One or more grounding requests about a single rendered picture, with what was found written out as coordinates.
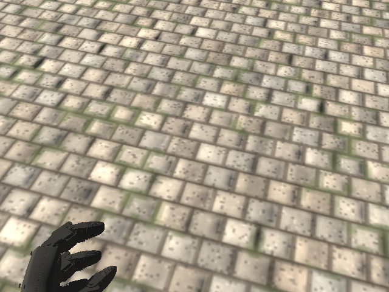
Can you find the robot left hand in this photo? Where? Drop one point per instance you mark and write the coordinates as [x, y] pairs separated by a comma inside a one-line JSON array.
[[47, 268]]

